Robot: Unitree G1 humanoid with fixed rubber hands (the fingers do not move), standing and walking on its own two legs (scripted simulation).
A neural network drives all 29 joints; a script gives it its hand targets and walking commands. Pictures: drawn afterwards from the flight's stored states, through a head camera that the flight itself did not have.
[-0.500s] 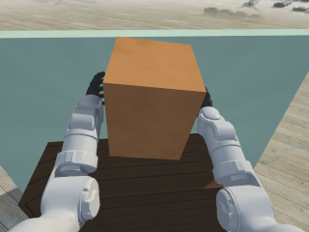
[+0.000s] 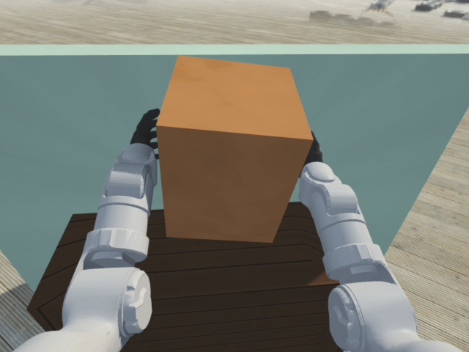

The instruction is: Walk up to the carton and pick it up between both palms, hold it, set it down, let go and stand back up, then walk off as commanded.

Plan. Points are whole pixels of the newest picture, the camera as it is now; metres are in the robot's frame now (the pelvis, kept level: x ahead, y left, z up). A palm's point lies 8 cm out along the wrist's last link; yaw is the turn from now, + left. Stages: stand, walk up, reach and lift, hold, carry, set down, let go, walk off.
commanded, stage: hold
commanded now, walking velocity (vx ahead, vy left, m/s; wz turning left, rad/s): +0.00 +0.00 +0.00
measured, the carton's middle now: (227, 153) +0.41 +0.00 +0.19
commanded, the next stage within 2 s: none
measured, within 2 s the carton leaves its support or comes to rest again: neither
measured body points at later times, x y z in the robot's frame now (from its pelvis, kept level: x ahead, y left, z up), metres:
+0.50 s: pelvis +0.00 +0.00 +0.00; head -0.07 +0.00 +0.44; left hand +0.40 +0.14 +0.21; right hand +0.38 -0.15 +0.18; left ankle +0.04 +0.14 -0.74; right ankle +0.05 -0.11 -0.74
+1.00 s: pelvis +0.00 +0.00 +0.00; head -0.07 +0.00 +0.44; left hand +0.40 +0.14 +0.21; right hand +0.38 -0.15 +0.18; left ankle +0.04 +0.14 -0.74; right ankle +0.05 -0.11 -0.74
